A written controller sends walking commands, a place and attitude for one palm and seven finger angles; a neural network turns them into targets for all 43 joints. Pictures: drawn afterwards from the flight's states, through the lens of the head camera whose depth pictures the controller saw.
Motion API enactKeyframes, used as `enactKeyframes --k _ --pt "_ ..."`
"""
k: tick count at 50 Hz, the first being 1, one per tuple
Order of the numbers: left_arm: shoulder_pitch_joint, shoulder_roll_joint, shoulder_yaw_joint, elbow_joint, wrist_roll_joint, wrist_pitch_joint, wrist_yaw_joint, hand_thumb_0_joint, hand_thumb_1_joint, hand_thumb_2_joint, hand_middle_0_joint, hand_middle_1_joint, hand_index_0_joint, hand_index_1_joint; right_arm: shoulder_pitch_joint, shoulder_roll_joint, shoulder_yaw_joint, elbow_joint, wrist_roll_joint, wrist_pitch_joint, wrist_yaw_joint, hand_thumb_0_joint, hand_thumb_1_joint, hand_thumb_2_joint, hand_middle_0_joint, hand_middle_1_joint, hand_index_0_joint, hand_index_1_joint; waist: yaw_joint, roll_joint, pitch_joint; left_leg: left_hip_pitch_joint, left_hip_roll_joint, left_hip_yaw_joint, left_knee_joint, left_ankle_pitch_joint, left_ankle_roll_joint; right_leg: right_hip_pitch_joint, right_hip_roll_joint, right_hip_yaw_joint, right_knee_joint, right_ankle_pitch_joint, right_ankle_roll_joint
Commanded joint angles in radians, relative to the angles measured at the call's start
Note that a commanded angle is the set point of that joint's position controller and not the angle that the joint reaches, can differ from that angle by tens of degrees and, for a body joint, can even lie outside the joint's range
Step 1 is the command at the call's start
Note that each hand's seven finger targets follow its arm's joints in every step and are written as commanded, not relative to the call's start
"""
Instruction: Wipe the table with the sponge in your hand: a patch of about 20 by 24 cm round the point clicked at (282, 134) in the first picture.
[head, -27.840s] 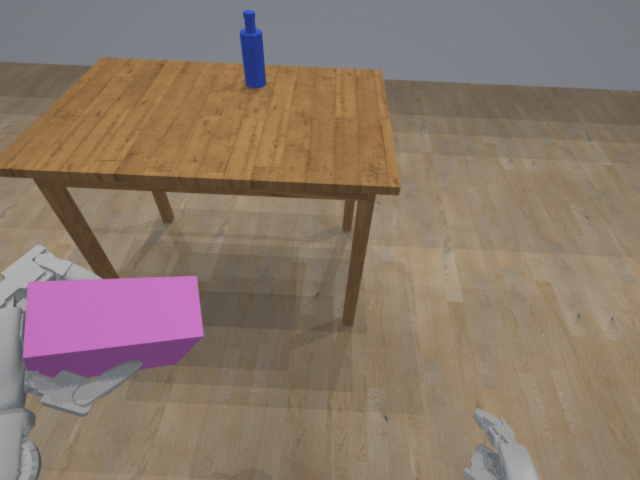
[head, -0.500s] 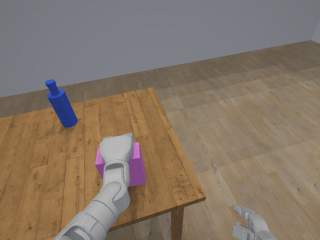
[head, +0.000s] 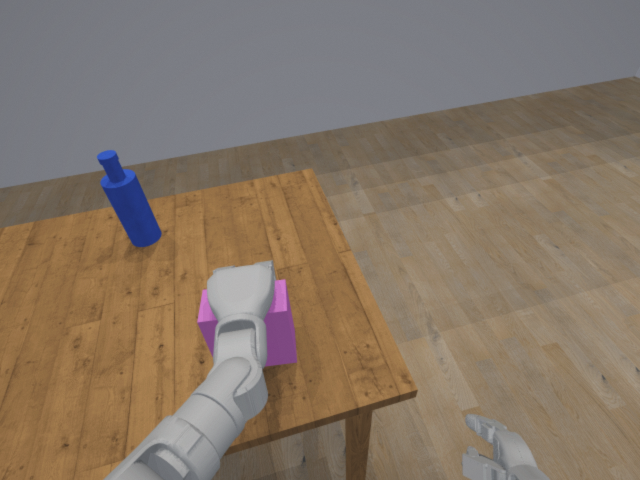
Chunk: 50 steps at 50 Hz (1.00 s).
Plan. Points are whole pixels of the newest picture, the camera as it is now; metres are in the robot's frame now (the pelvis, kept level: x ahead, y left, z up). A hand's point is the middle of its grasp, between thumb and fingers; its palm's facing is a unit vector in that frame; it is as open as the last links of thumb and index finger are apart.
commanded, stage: wipe back along the third lane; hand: left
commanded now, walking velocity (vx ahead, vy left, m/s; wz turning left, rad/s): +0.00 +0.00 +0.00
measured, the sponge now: (254, 337) +0.33 +0.15 -0.03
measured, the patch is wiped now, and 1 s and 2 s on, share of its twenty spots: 1.00 1.00 1.00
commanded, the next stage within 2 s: slide back across to the middle lane in 0.28 s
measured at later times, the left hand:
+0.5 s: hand (248, 315) +0.33 +0.15 +0.03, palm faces +0.00 -0.05 -1.00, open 10.2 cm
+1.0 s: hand (217, 327) +0.30 +0.18 +0.04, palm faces +0.01 -0.11 -0.99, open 10.2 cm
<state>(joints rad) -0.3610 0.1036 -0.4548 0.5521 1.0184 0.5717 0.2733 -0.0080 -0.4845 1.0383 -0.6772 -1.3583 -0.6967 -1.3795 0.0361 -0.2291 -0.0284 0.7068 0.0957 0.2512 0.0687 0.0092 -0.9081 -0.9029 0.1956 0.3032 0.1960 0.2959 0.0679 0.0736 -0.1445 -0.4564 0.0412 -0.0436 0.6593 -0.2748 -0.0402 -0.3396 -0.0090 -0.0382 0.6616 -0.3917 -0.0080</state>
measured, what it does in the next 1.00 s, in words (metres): stands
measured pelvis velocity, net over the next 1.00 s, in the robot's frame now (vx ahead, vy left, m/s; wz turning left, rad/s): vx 0.01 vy -0.01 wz -0.02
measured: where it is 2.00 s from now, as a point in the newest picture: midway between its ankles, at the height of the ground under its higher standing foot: outside the picture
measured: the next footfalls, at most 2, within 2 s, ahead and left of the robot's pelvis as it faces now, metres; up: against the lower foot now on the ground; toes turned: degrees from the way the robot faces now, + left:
none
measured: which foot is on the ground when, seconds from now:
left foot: down 0.00-1.00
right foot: down 0.00-1.00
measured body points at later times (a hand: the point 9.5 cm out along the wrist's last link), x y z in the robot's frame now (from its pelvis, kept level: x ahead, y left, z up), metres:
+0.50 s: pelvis -0.01 +0.00 +0.00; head -0.03 -0.03 +0.45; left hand +0.32 +0.15 +0.09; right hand +0.19 -0.23 -0.10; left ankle +0.04 +0.15 -0.72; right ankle -0.03 -0.12 -0.72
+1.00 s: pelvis +0.01 -0.01 +0.01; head -0.02 -0.04 +0.45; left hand +0.30 +0.19 +0.09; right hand +0.23 -0.22 -0.08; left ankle +0.04 +0.15 -0.72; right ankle -0.03 -0.12 -0.72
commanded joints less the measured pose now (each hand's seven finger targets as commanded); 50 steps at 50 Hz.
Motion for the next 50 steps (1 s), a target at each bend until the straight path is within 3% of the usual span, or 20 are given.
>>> enactKeyframes --k 1,8,10,12,13,14,18,19,22,23,25,28,30,33,34,43,47,48,49,50 --pt "-0.172 -0.044 -0.003 -0.03 -0.038 -0.022 -0.02 0.0 0.1 1.3 -1.2 -1.6 -1.2 -1.6 -0.189 -0.106 -0.028 -0.164 -0.001 -0.046 -0.005 0.0 -0.9 -0.9 0.2 0.3 0.2 0.3 -0.026 -0.17 -0.118 0.146 -0.048 0.055 -0.058 0.156 0.063 -0.04 0.041 -0.028 -0.113 0.305 -0.061" --pt "-0.152 -0.04 0.013 -0.014 -0.047 -0.031 -0.012 0.0 0.1 1.3 -1.2 -1.6 -1.2 -1.6 -0.187 -0.106 -0.033 -0.167 -0.002 -0.048 -0.001 0.0 -0.9 -0.9 0.2 0.3 0.2 0.3 -0.014 -0.175 -0.125 0.131 -0.048 0.049 -0.064 0.133 0.062 -0.039 0.045 -0.025 -0.121 0.27 -0.064" --pt "-0.177 -0.041 0.006 0.006 -0.045 -0.03 -0.004 0.0 0.1 1.3 -1.2 -1.6 -1.2 -1.6 -0.182 -0.107 -0.033 -0.161 0.001 -0.047 -0.004 0.0 -0.9 -0.9 0.2 0.3 0.2 0.3 -0.027 -0.181 -0.099 0.129 -0.048 0.056 -0.06 0.117 0.063 -0.055 0.042 -0.023 -0.125 0.252 -0.06" --pt "-0.154 -0.052 -0.002 0.006 -0.052 -0.027 -0.003 0.0 0.1 1.3 -1.2 -1.6 -1.2 -1.6 -0.183 -0.104 -0.031 -0.166 0.001 -0.049 -0.003 0.0 -0.9 -0.9 0.2 0.3 0.2 0.3 -0.02 -0.18 -0.111 0.127 -0.05 0.057 -0.061 0.115 0.064 -0.046 0.041 -0.023 -0.126 0.251 -0.059" --pt "-0.144 -0.023 0.032 0.008 -0.052 -0.025 -0.002 0.0 0.1 1.3 -1.2 -1.6 -1.2 -1.6 -0.185 -0.109 -0.035 -0.163 -0.001 -0.048 -0.003 0.0 -0.9 -0.9 0.2 0.3 0.2 0.3 -0.01 -0.184 -0.12 0.127 -0.047 0.05 -0.067 0.126 0.061 -0.037 0.045 -0.022 -0.127 0.26 -0.063" --pt "-0.145 -0.049 0.002 -0.002 -0.054 -0.026 -0.002 0.0 0.1 1.3 -1.2 -1.6 -1.2 -1.6 -0.186 -0.105 -0.031 -0.17 0.002 -0.047 -0.002 0.0 -0.9 -0.9 0.2 0.3 0.2 0.3 -0.017 -0.162 -0.12 0.135 -0.049 0.056 -0.064 0.127 0.063 -0.036 0.042 -0.025 -0.12 0.261 -0.061" --pt "-0.122 -0.019 0.033 0.003 -0.061 -0.017 -0.004 0.0 0.1 1.3 -1.2 -1.6 -1.2 -1.6 -0.194 -0.109 -0.031 -0.166 0.001 -0.045 -0.003 0.0 -0.9 -0.9 0.2 0.3 0.2 0.3 -0.008 -0.175 -0.094 0.121 -0.051 0.054 -0.071 0.116 0.062 -0.034 0.042 -0.015 -0.141 0.256 -0.06" --pt "-0.136 -0.036 0.011 -0.002 -0.066 -0.017 -0.005 0.0 0.1 1.3 -1.2 -1.6 -1.2 -1.6 -0.188 -0.107 -0.028 -0.17 0.004 -0.046 -0.004 0.0 -0.9 -0.9 0.2 0.3 0.2 0.3 -0.019 -0.178 -0.096 0.129 -0.05 0.06 -0.071 0.11 0.064 -0.033 0.04 -0.02 -0.137 0.245 -0.056" --pt "-0.119 0.026 0.056 -0.062 -0.063 -0.019 -0.005 0.0 0.1 1.3 -1.2 -1.6 -1.2 -1.6 -0.198 -0.108 -0.027 -0.178 0.003 -0.049 -0.011 0.0 -0.9 -0.9 0.2 0.3 0.2 0.3 -0.003 -0.164 -0.129 0.143 -0.056 0.065 -0.072 0.135 0.066 0.004 0.035 -0.008 -0.14 0.282 -0.055" --pt "-0.101 0.07 0.107 -0.09 -0.064 -0.021 -0.005 0.0 0.1 1.3 -1.2 -1.6 -1.2 -1.6 -0.204 -0.111 -0.031 -0.181 0.001 -0.049 -0.011 0.0 -0.9 -0.9 0.2 0.3 0.2 0.3 0.01 -0.159 -0.137 0.147 -0.054 0.057 -0.078 0.147 0.064 0.02 0.037 -0.006 -0.143 0.294 -0.058" --pt "-0.07 0.045 0.067 -0.15 -0.057 -0.023 -0.009 0.0 0.1 1.3 -1.2 -1.6 -1.2 -1.6 -0.211 -0.104 -0.028 -0.195 0.003 -0.049 -0.006 0.0 -0.9 -0.9 0.2 0.3 0.2 0.3 0.004 -0.145 -0.13 0.166 -0.055 0.062 -0.075 0.169 0.067 0.027 0.036 -0.014 -0.137 0.319 -0.057" --pt "0.001 0.138 0.153 -0.211 -0.051 -0.019 -0.013 0.0 0.1 1.3 -1.2 -1.6 -1.2 -1.6 -0.22 -0.112 -0.026 -0.2 0.0 -0.054 -0.007 0.0 -0.9 -0.9 0.2 0.3 0.2 0.3 0.024 -0.154 -0.137 0.173 -0.057 0.058 -0.084 0.195 0.067 0.064 0.038 -0.005 -0.145 0.358 -0.057" --pt "-0.01 0.13 0.129 -0.238 -0.043 -0.013 -0.02 0.0 0.1 1.3 -1.2 -1.6 -1.2 -1.6 -0.228 -0.109 -0.019 -0.201 0.004 -0.058 -0.012 0.0 -0.9 -0.9 0.2 0.3 0.2 0.3 0.008 -0.167 -0.084 0.177 -0.056 0.064 -0.092 0.168 0.068 0.038 0.038 -0.006 -0.161 0.315 -0.051" --pt "-0.004 0.176 0.157 -0.278 -0.022 -0.011 -0.032 0.0 0.1 1.3 -1.2 -1.6 -1.2 -1.6 -0.239 -0.11 -0.017 -0.203 0.005 -0.07 -0.018 0.0 -0.9 -0.9 0.2 0.3 0.2 0.3 0.014 -0.127 -0.086 0.195 -0.058 0.061 -0.102 0.173 0.067 0.043 0.038 -0.001 -0.165 0.3 -0.054" --pt "-0.018 0.158 0.132 -0.289 -0.016 -0.012 -0.037 0.0 0.1 1.3 -1.2 -1.6 -1.2 -1.6 -0.239 -0.106 -0.012 -0.204 0.005 -0.074 -0.019 0.0 -0.9 -0.9 0.2 0.3 0.2 0.3 0.009 -0.119 -0.082 0.2 -0.058 0.06 -0.104 0.169 0.068 0.034 0.04 -0.008 -0.158 0.286 -0.054" --pt "0.082 0.241 0.223 -0.323 0.011 -0.057 -0.052 0.0 0.1 1.3 -1.2 -1.6 -1.2 -1.6 -0.228 -0.113 -0.012 -0.204 -0.006 -0.102 -0.034 0.0 -0.9 -0.9 0.2 0.3 0.2 0.3 0.026 -0.11 -0.098 0.219 -0.063 0.061 -0.095 0.216 0.065 0.06 0.042 0.01 -0.16 0.369 -0.057" --pt "0.12 0.26 0.249 -0.338 0.002 -0.067 -0.057 0.0 0.1 1.3 -1.2 -1.6 -1.2 -1.6 -0.227 -0.112 -0.008 -0.209 -0.007 -0.115 -0.043 0.0 -0.9 -0.9 0.2 0.3 0.2 0.3 0.025 -0.145 -0.096 0.215 -0.067 0.069 -0.087 0.228 0.069 0.075 0.036 0.014 -0.16 0.424 -0.046" --pt "0.123 0.31 0.292 -0.345 0.007 -0.068 -0.058 0.0 0.1 1.3 -1.2 -1.6 -1.2 -1.6 -0.225 -0.121 -0.01 -0.204 -0.009 -0.114 -0.045 0.0 -0.9 -0.9 0.2 0.3 0.2 0.3 0.032 -0.122 -0.099 0.218 -0.066 0.061 -0.093 0.231 0.065 0.081 0.038 0.022 -0.162 0.417 -0.052" --pt "0.109 0.279 0.259 -0.358 0.006 -0.068 -0.063 0.0 0.1 1.3 -1.2 -1.6 -1.2 -1.6 -0.226 -0.114 -0.005 -0.212 -0.007 -0.116 -0.047 0.0 -0.9 -0.9 0.2 0.3 0.2 0.3 0.023 -0.118 -0.093 0.217 -0.067 0.068 -0.094 0.224 0.068 0.078 0.036 0.015 -0.157 0.412 -0.047" --pt "0.101 0.296 0.274 -0.347 0.006 -0.069 -0.065 0.0 0.1 1.3 -1.2 -1.6 -1.2 -1.6 -0.22 -0.116 -0.006 -0.204 -0.006 -0.117 -0.05 0.0 -0.9 -0.9 0.2 0.3 0.2 0.3 0.02 -0.128 -0.078 0.214 -0.066 0.065 -0.093 0.215 0.068 0.066 0.037 0.013 -0.165 0.393 -0.046"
